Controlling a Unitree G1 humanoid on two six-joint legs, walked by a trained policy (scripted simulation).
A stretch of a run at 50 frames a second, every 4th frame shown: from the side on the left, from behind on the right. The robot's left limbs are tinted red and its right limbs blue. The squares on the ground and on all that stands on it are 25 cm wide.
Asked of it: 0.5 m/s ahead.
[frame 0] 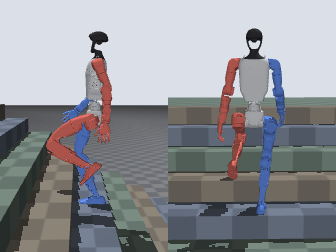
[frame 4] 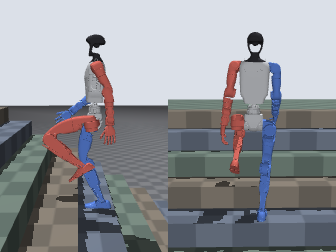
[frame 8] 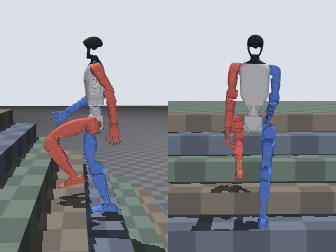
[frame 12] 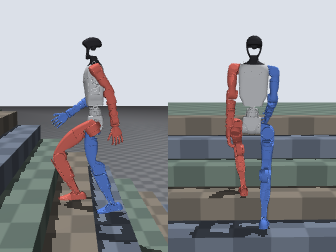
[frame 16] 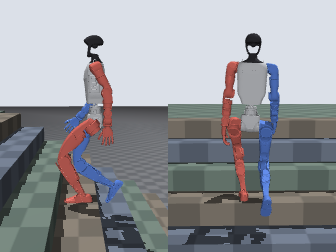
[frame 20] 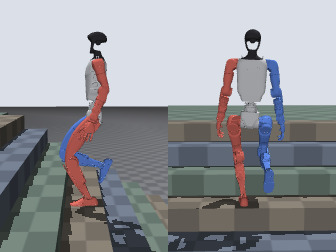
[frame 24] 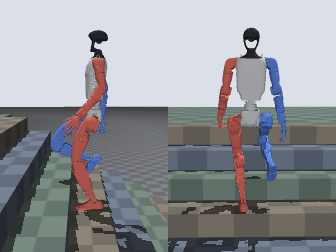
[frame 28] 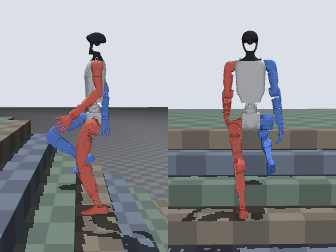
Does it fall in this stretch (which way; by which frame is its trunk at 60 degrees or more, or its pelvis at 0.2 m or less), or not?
no
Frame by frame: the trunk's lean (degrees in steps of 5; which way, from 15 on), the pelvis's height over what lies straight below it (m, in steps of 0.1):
0: 5, 0.8
4: 0, 0.8
8: 0, 0.8
12: 5, 0.8
16: 0, 0.7
20: 5, 0.7
24: 5, 0.7
28: 0, 0.8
